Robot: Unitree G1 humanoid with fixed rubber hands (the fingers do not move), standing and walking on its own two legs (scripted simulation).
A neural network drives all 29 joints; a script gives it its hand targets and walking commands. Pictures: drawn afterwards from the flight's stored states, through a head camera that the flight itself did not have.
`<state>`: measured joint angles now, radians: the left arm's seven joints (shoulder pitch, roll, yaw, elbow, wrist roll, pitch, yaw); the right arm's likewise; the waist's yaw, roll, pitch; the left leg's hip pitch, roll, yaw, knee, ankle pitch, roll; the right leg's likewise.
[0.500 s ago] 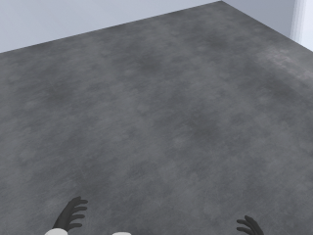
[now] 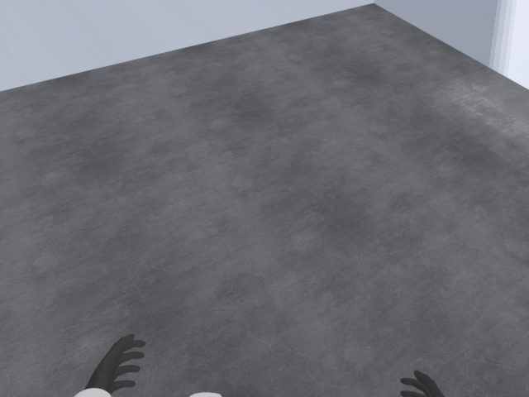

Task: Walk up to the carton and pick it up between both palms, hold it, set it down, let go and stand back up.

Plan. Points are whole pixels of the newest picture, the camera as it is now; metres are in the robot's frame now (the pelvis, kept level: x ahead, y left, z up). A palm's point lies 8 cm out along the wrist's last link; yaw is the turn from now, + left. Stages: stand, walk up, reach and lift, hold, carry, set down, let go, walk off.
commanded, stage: stand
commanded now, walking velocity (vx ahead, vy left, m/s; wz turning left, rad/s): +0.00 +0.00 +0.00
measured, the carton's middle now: out of the picture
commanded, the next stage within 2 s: walk up in 0.84 s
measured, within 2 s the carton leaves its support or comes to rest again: neither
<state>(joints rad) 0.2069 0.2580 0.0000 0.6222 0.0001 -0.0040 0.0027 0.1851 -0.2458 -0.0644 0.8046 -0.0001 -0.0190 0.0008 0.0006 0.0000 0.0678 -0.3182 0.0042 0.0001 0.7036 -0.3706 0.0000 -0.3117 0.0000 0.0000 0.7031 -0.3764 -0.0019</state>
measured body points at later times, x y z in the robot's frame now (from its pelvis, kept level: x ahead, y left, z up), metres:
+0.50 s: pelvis -0.01 +0.00 +0.00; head +0.01 +0.00 +0.45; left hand +0.13 +0.25 -0.10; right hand +0.10 -0.27 -0.12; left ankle +0.00 +0.12 -0.72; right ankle +0.00 -0.12 -0.72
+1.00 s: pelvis -0.02 +0.00 +0.00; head -0.01 +0.00 +0.45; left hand +0.11 +0.25 -0.11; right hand +0.08 -0.27 -0.13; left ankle +0.00 +0.12 -0.72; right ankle +0.00 -0.12 -0.72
